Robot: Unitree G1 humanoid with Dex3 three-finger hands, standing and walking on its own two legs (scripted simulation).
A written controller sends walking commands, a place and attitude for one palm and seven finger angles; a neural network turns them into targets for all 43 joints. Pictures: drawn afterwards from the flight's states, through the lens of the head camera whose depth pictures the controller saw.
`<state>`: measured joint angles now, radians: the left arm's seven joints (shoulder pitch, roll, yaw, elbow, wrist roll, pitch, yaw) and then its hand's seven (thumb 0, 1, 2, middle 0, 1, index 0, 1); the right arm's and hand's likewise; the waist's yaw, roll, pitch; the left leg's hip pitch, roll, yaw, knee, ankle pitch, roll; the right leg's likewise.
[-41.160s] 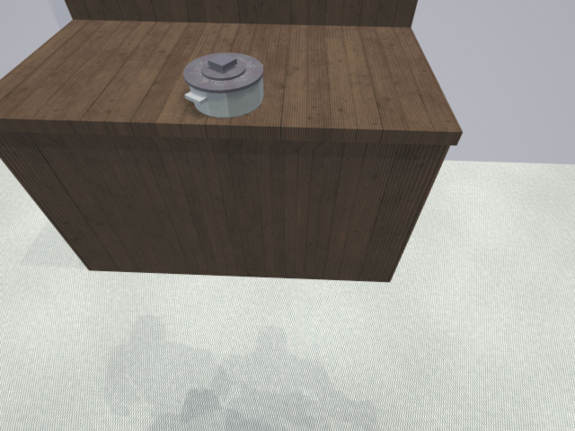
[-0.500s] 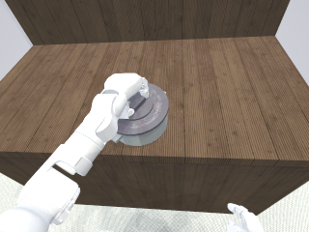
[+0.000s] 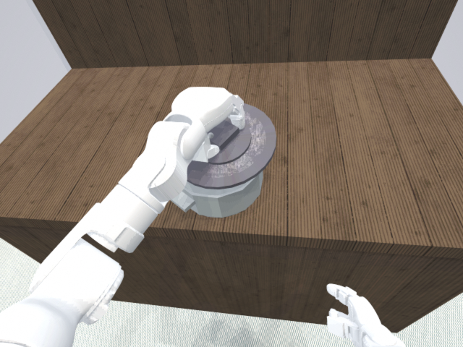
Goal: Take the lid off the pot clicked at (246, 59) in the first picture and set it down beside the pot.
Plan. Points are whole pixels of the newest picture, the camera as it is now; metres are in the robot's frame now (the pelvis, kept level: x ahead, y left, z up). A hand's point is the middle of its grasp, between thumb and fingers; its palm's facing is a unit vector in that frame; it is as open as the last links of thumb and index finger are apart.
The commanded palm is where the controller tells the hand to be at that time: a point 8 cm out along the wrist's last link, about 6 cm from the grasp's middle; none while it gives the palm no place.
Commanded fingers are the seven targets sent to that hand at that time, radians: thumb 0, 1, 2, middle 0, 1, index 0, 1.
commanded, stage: lift the lid straight up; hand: left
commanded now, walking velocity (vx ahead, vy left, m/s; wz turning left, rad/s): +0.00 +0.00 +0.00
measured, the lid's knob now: (219, 133) +0.45 +0.04 +0.14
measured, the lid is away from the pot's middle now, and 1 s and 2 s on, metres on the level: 0.02 0.02 0.09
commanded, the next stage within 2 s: move the lid sideways beside the pot in 1.12 s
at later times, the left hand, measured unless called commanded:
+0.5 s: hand (200, 115) +0.43 +0.07 +0.20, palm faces -0.12 -0.05 -0.99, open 8.5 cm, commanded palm +0.39 +0.09 +0.28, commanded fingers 0.00 0.32 1.35 -0.95 -0.70 -0.96 -0.73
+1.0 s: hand (202, 93) +0.43 +0.06 +0.24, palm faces -0.07 -0.03 -1.00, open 8.5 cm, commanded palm +0.40 +0.08 +0.31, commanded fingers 0.00 0.32 1.35 -0.95 -0.70 -0.96 -0.73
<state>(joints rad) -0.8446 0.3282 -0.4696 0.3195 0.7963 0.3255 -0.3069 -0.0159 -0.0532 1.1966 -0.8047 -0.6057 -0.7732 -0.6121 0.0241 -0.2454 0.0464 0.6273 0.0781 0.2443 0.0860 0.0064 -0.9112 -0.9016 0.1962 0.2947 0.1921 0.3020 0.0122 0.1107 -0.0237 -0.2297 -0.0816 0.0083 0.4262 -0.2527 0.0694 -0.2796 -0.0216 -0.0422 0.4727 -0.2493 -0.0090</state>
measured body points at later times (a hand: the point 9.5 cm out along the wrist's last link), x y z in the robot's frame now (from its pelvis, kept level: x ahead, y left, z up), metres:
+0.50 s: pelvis +0.00 -0.01 +0.00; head +0.02 -0.05 +0.45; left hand +0.43 +0.07 +0.25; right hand +0.18 -0.23 -0.12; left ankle -0.02 +0.08 -0.74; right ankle -0.01 -0.11 -0.74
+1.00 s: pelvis -0.01 +0.00 +0.00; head +0.02 -0.04 +0.45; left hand +0.43 +0.06 +0.29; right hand +0.19 -0.21 -0.12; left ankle -0.02 +0.08 -0.74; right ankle -0.01 -0.11 -0.74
